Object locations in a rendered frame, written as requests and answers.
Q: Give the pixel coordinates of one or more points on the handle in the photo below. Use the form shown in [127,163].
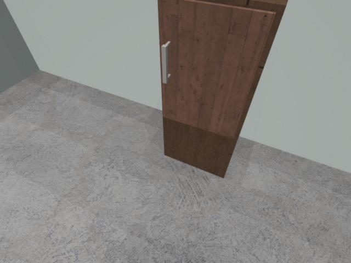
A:
[165,75]

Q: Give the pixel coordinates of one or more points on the cupboard door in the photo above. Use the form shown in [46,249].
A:
[213,57]

